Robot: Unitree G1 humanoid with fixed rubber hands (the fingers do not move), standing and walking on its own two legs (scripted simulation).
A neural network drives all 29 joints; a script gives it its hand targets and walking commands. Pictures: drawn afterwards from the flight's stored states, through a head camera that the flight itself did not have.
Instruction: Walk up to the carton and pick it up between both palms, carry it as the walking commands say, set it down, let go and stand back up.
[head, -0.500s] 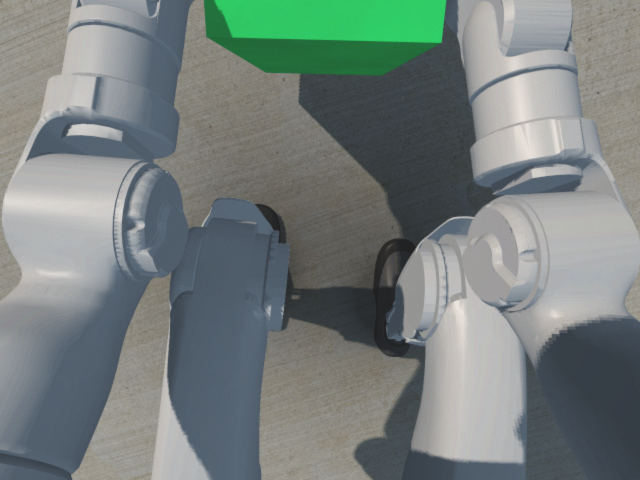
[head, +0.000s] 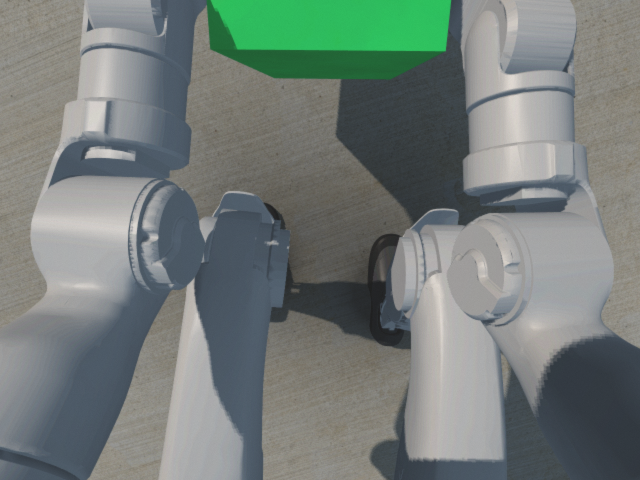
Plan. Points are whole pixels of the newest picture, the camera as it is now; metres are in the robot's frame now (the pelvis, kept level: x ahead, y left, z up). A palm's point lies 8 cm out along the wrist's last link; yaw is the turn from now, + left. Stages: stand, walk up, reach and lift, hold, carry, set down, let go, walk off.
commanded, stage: reach and lift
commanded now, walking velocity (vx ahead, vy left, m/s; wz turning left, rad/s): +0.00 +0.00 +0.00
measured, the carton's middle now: out of the picture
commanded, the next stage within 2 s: none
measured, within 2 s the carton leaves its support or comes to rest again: neither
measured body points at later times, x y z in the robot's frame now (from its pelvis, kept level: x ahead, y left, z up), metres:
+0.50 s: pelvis -0.01 +0.00 +0.04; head +0.34 +0.02 +0.32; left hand +0.56 +0.17 -0.07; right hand +0.56 -0.08 -0.06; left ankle +0.15 +0.13 -0.39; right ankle +0.11 -0.12 -0.39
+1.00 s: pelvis -0.01 +0.00 +0.09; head +0.31 +0.02 +0.39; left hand +0.54 +0.16 +0.00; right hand +0.54 -0.09 +0.01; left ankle +0.15 +0.13 -0.39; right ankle +0.11 -0.12 -0.39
